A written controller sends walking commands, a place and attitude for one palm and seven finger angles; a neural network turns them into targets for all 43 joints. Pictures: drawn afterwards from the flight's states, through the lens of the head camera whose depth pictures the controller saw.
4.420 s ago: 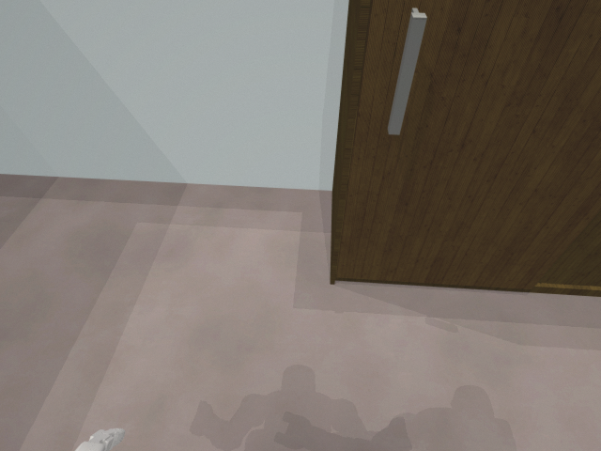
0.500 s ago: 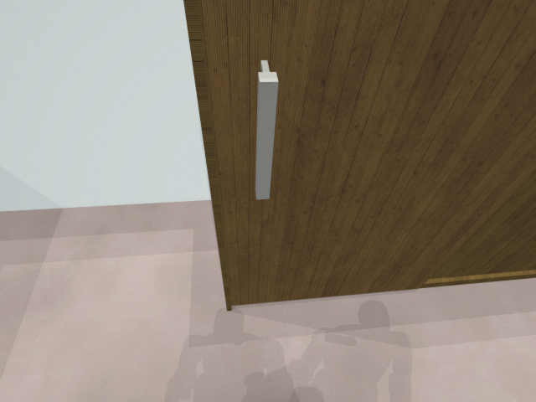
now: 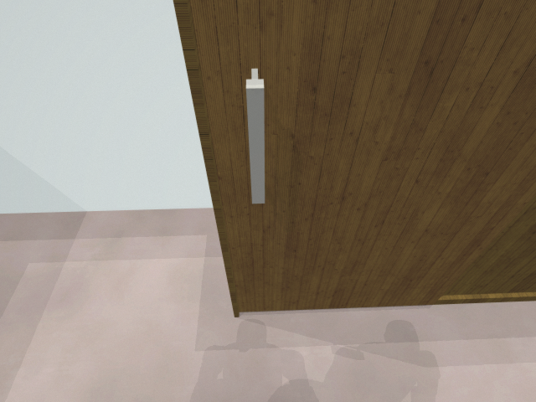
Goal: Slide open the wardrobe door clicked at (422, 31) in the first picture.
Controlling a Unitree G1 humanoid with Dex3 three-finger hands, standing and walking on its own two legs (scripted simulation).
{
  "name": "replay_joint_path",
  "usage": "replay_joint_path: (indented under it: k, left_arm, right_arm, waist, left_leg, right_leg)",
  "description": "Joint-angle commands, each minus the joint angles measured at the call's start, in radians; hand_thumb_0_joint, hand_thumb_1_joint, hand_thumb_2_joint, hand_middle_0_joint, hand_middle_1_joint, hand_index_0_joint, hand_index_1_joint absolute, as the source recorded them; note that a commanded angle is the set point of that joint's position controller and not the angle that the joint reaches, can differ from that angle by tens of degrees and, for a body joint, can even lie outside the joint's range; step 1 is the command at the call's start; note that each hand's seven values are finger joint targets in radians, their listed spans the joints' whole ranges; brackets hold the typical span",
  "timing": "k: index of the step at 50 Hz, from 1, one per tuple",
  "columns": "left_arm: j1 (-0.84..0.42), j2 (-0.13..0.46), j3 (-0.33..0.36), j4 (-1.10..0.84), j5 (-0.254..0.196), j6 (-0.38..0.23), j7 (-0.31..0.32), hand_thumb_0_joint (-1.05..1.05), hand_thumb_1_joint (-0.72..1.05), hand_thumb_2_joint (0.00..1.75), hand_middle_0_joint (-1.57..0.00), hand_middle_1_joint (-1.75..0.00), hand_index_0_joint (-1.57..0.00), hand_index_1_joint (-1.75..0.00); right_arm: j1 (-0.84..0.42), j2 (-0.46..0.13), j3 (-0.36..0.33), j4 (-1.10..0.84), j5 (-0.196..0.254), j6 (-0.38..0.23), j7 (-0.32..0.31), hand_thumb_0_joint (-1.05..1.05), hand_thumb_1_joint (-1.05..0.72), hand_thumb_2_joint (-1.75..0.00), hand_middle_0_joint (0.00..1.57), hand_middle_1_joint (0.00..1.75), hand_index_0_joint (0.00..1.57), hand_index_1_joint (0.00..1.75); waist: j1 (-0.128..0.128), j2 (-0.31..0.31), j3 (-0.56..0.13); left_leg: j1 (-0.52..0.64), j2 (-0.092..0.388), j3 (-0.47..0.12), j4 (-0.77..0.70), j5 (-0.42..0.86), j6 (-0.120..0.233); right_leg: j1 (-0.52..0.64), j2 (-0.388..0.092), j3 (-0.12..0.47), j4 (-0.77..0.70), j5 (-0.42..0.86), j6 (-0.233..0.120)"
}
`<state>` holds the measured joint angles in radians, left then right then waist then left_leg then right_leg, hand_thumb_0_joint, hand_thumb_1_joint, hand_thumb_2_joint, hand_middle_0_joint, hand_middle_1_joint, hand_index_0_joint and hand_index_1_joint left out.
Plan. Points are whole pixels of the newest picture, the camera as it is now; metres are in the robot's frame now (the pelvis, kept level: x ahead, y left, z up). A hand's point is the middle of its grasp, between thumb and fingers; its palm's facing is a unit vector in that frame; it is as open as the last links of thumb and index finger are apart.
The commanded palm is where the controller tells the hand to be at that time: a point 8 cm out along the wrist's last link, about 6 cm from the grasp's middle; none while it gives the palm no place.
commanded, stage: come to a stop and stand still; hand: left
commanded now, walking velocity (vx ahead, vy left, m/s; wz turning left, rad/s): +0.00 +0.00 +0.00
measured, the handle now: (256, 142) +0.52 +0.06 +0.11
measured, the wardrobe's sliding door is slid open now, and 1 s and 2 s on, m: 0.00 0.00 0.00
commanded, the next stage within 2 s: look again from close up in 0.04 s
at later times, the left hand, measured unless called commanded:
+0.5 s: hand out of the picture +0.00 +0.23 -0.18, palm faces +0.02 -0.98 -0.21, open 7.4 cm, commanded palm none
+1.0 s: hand out of the picture -0.02 +0.22 -0.18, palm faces +0.01 -0.98 -0.17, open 7.4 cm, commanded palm none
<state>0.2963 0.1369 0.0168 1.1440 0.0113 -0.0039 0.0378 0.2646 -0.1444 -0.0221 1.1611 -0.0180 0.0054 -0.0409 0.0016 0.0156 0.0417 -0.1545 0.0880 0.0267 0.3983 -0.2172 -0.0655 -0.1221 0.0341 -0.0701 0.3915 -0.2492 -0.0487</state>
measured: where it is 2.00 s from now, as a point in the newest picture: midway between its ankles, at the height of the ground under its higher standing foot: outside the picture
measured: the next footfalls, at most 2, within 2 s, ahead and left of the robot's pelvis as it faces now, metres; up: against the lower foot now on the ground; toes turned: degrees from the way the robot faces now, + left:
left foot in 1.54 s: +0.07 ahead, +0.10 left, +0.00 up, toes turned +14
right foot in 1.92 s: +0.15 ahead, -0.22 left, +0.00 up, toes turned +7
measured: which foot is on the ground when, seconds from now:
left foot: down 0.00-1.00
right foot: down 0.00-1.00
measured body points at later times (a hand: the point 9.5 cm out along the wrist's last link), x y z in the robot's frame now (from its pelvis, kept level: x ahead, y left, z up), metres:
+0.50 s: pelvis -0.02 +0.05 -0.01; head -0.02 +0.05 +0.44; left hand +0.00 +0.28 -0.16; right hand +0.00 -0.17 -0.16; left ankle -0.01 +0.15 -0.74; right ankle -0.02 -0.08 -0.74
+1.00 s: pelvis -0.01 +0.05 +0.00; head +0.01 +0.06 +0.45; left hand -0.02 +0.27 -0.17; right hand -0.01 -0.17 -0.16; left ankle -0.01 +0.15 -0.74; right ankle -0.02 -0.08 -0.74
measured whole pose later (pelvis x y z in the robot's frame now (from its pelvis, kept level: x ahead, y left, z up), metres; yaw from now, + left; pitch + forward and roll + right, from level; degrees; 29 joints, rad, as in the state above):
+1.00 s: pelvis -0.01 +0.05 +0.00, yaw -1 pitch +0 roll +0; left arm 0.29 0.14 -0.01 1.11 0.02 -0.01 0.03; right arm 0.28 -0.15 0.01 1.11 -0.02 -0.03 -0.03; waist 0.01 -0.01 0.04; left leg -0.20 -0.03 0.06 0.46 -0.25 0.04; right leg -0.20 -0.05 -0.03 0.47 -0.26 0.03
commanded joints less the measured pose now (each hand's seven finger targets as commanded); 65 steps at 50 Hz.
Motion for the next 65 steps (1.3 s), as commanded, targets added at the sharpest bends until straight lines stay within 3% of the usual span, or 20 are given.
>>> replay_joint_path:
  k: [1, 6, 7, 8, 9, 10, 12, 14, 15, 16, 18, 22, 25, 29, 35, 51, 56, 60, 63, 65]
  left_arm:
    - [0.051, 0.097, 0.010, -0.025, -0.005, -0.017, 0.001, 0.00, 0.90, 0.90, -0.20, -0.30, -0.20, -0.30]
    - [0.072, 0.089, 0.005, -0.009, -0.004, -0.017, 0.000, 0.00, 0.90, 0.90, -0.20, -0.30, -0.20, -0.30]
    - [0.179, 0.123, 0.008, 0.019, 0.014, -0.053, 0.041, 0.00, 0.90, 0.90, -0.20, -0.30, -0.20, -0.30]
    - [0.156, 0.164, 0.014, -0.026, 0.015, -0.062, 0.034, 0.00, 0.90, 0.90, -0.20, -0.30, -0.20, -0.30]
    - [0.115, 0.159, 0.017, -0.042, 0.014, -0.066, 0.026, 0.00, 0.90, 0.90, -0.20, -0.30, -0.20, -0.30]
    - [0.084, 0.153, 0.013, -0.046, 0.017, -0.062, 0.021, 0.00, 0.90, 0.90, -0.20, -0.30, -0.20, -0.30]
    - [0.063, 0.114, 0.003, -0.061, 0.011, -0.054, 0.014, 0.00, 0.90, 0.90, -0.20, -0.30, -0.20, -0.30]
    - [0.069, 0.075, -0.002, -0.063, 0.006, -0.041, 0.012, 0.00, 0.90, 0.90, -0.20, -0.30, -0.20, -0.30]
    - [0.080, 0.065, -0.002, -0.067, 0.004, -0.039, 0.012, 0.00, 0.90, 0.90, -0.20, -0.30, -0.20, -0.30]
    - [0.070, 0.072, -0.003, -0.066, 0.006, -0.030, 0.010, 0.00, 0.90, 0.90, -0.20, -0.30, -0.20, -0.30]
    - [0.072, 0.082, -0.004, -0.070, 0.007, -0.019, 0.003, 0.00, 0.90, 0.90, -0.20, -0.30, -0.20, -0.30]
    - [0.066, 0.092, -0.005, -0.079, 0.008, -0.012, -0.003, 0.00, 0.90, 0.90, -0.20, -0.30, -0.20, -0.30]
    - [0.058, 0.104, -0.004, -0.088, 0.008, -0.010, -0.005, 0.00, 0.90, 0.90, -0.20, -0.30, -0.20, -0.30]
    - [0.046, 0.114, -0.003, -0.095, 0.008, -0.011, -0.006, 0.00, 0.90, 0.90, -0.20, -0.30, -0.20, -0.30]
    - [0.040, 0.126, -0.004, -0.091, 0.004, -0.011, -0.005, 0.00, 0.90, 0.90, -0.20, -0.30, -0.20, -0.30]
    - [0.070, 0.102, -0.007, -0.050, 0.005, -0.016, -0.003, 0.00, 0.90, 0.90, -0.20, -0.30, -0.20, -0.30]
    - [0.080, 0.082, -0.003, -0.048, 0.017, 0.000, -0.012, 0.00, 0.90, 0.90, -0.20, -0.30, -0.20, -0.30]
    - [0.090, 0.077, 0.005, -0.063, 0.024, 0.006, -0.020, 0.00, 0.90, 0.90, -0.20, -0.30, -0.20, -0.30]
    - [0.124, 0.080, 0.014, -0.069, 0.023, 0.005, -0.024, 0.00, 0.90, 0.90, -0.20, -0.30, -0.20, -0.30]
    - [0.157, 0.089, 0.022, -0.067, 0.022, 0.003, -0.023, 0.00, 0.90, 0.90, -0.20, -0.30, -0.20, -0.30]
  right_arm:
    - [0.068, -0.062, 0.000, -0.019, 0.006, -0.007, -0.005, 0.00, -0.90, -0.90, 0.20, 0.30, 0.20, 0.30]
    - [0.058, -0.070, 0.003, -0.023, 0.008, -0.010, -0.006, 0.00, -0.90, -0.90, 0.20, 0.30, 0.20, 0.30]
    - [-0.068, -0.090, 0.003, -0.095, 0.015, -0.032, 0.011, 0.00, -0.90, -0.90, 0.20, 0.30, 0.20, 0.30]
    - [0.007, -0.043, 0.002, -0.141, 0.014, -0.016, 0.014, 0.00, -0.90, -0.90, 0.20, 0.30, 0.20, 0.30]
    - [0.005, -0.034, 0.003, -0.143, 0.005, -0.013, 0.017, 0.00, -0.90, -0.90, 0.20, 0.30, 0.20, 0.30]
    - [0.035, -0.032, 0.003, -0.141, 0.010, -0.018, 0.017, 0.00, -0.90, -0.90, 0.20, 0.30, 0.20, 0.30]
    - [0.080, -0.042, 0.006, -0.136, 0.007, -0.029, 0.018, 0.00, -0.90, -0.90, 0.20, 0.30, 0.20, 0.30]
    - [0.113, -0.081, 0.004, -0.136, 0.001, -0.046, 0.014, 0.00, -0.90, -0.90, 0.20, 0.30, 0.20, 0.30]
    - [0.099, -0.099, 0.006, -0.140, -0.002, -0.044, 0.010, 0.00, -0.90, -0.90, 0.20, 0.30, 0.20, 0.30]
    - [0.077, -0.095, 0.008, -0.142, -0.001, -0.045, 0.009, 0.00, -0.90, -0.90, 0.20, 0.30, 0.20, 0.30]
    - [0.056, -0.103, 0.011, -0.156, 0.001, -0.041, 0.007, 0.00, -0.90, -0.90, 0.20, 0.30, 0.20, 0.30]
    - [0.058, -0.122, 0.010, -0.162, -0.001, -0.044, 0.009, 0.00, -0.90, -0.90, 0.20, 0.30, 0.20, 0.30]
    - [0.062, -0.129, 0.011, -0.159, -0.001, -0.047, 0.009, 0.00, -0.90, -0.90, 0.20, 0.30, 0.20, 0.30]
    - [0.071, -0.127, 0.012, -0.148, 0.000, -0.050, 0.010, 0.00, -0.90, -0.90, 0.20, 0.30, 0.20, 0.30]
    - [0.077, -0.127, 0.015, -0.126, 0.002, -0.051, 0.010, 0.00, -0.90, -0.90, 0.20, 0.30, 0.20, 0.30]
    - [0.080, -0.092, 0.018, -0.080, 0.005, -0.047, 0.008, 0.00, -0.90, -0.90, 0.20, 0.30, 0.20, 0.30]
    - [0.084, -0.118, 0.001, -0.079, -0.003, -0.033, 0.005, 0.00, -0.90, -0.90, 0.20, 0.30, 0.20, 0.30]
    - [0.095, -0.135, -0.015, -0.086, -0.008, -0.025, -0.004, 0.00, -0.90, -0.90, 0.20, 0.30, 0.20, 0.30]
    - [0.097, -0.129, -0.021, -0.097, -0.009, -0.025, -0.007, 0.00, -0.90, -0.90, 0.20, 0.30, 0.20, 0.30]
    - [0.091, -0.118, -0.021, -0.104, -0.008, -0.028, -0.008, 0.00, -0.90, -0.90, 0.20, 0.30, 0.20, 0.30]
  waist:
    - [-0.007, -0.025, 0.022]
    - [-0.005, -0.005, 0.025]
    - [0.055, -0.077, 0.045]
    - [-0.012, -0.075, -0.033]
    - [-0.008, 0.011, -0.052]
    - [-0.028, -0.011, -0.083]
    - [-0.038, -0.046, -0.072]
    - [-0.024, -0.005, -0.045]
    - [-0.010, -0.020, -0.020]
    - [-0.006, 0.068, 0.004]
    - [0.005, 0.056, 0.061]
    - [0.012, 0.013, 0.074]
    - [0.016, 0.031, 0.053]
    - [0.016, -0.022, 0.029]
    - [0.014, 0.005, -0.001]
    - [0.005, -0.023, -0.007]
    - [-0.002, 0.029, 0.061]
    - [-0.003, 0.060, 0.078]
    - [0.006, 0.049, 0.042]
    - [0.021, -0.019, 0.004]
  left_leg:
    - [0.030, 0.021, -0.001, -0.024, 0.133, 0.047]
    - [0.034, 0.025, -0.006, -0.038, 0.129, 0.051]
    - [-0.128, 0.004, 0.044, 0.233, -0.009, 0.026]
    - [-0.142, -0.024, -0.026, 0.271, -0.162, 0.057]
    - [-0.119, -0.025, -0.016, 0.264, -0.150, 0.068]
    - [-0.096, -0.022, 0.001, 0.215, -0.143, 0.063]
    - [-0.019, -0.034, -0.016, 0.094, -0.011, 0.063]
    - [-0.045, 0.034, -0.071, 0.046, 0.126, 0.091]
    - [-0.075, 0.044, -0.076, 0.049, 0.140, 0.100]
    - [-0.100, 0.035, -0.092, 0.019, 0.124, 0.101]
    - [-0.150, 0.034, -0.112, -0.033, 0.013, 0.111]
    - [-0.180, 0.028, -0.129, -0.085, -0.080, 0.117]
    - [-0.169, 0.028, -0.137, -0.101, -0.071, 0.122]
    - [-0.144, 0.023, -0.126, -0.089, -0.008, 0.124]
    - [-0.107, 0.016, -0.106, -0.070, 0.062, 0.119]
    - [-0.057, 0.008, -0.075, -0.034, 0.098, 0.112]
    - [-0.116, 0.058, -0.165, -0.103, -0.133, 0.144]
    - [-0.126, 0.093, -0.224, -0.101, -0.137, 0.176]
    - [-0.149, 0.082, -0.201, -0.042, -0.054, 0.174]
    - [-0.206, 0.048, -0.138, 0.045, 0.034, 0.158]
  right_leg:
    - [-0.063, -0.143, 0.122, -0.112, 0.199, 0.019]
    - [-0.068, -0.140, 0.118, -0.113, 0.167, 0.019]
    - [-0.031, -0.240, 0.231, -0.075, 0.770, 0.104]
    - [0.009, -0.282, 0.234, -0.047, 0.745, 0.055]
    - [0.008, -0.293, 0.220, -0.035, 0.741, -0.001]
    - [-0.011, -0.259, 0.170, -0.023, 0.540, -0.045]
    - [-0.086, -0.189, 0.132, 0.008, 0.260, -0.029]
    - [-0.106, -0.126, 0.089, 0.047, 0.093, 0.001]
    - [-0.105, -0.114, 0.094, 0.044, 0.084, 0.004]
    - [-0.098, -0.113, 0.089, 0.058, 0.047, 0.007]
    - [-0.111, -0.102, 0.087, 0.053, -0.020, 0.014]
    - [-0.099, -0.107, 0.073, 0.055, -0.018, 0.021]
    - [-0.088, -0.112, 0.068, 0.059, -0.003, 0.023]
    - [-0.071, -0.122, 0.072, 0.046, 0.034, 0.025]
    - [-0.064, -0.131, 0.078, 0.042, 0.053, 0.029]
    - [-0.075, -0.139, 0.081, 0.027, 0.081, 0.029]
    - [-0.136, -0.102, 0.013, 0.088, -0.076, 0.032]
    - [-0.178, -0.091, -0.004, 0.119, -0.087, 0.029]
    - [-0.129, -0.100, 0.007, 0.101, -0.054, 0.023]
    - [-0.030, -0.126, 0.031, 0.074, 0.009, 0.011]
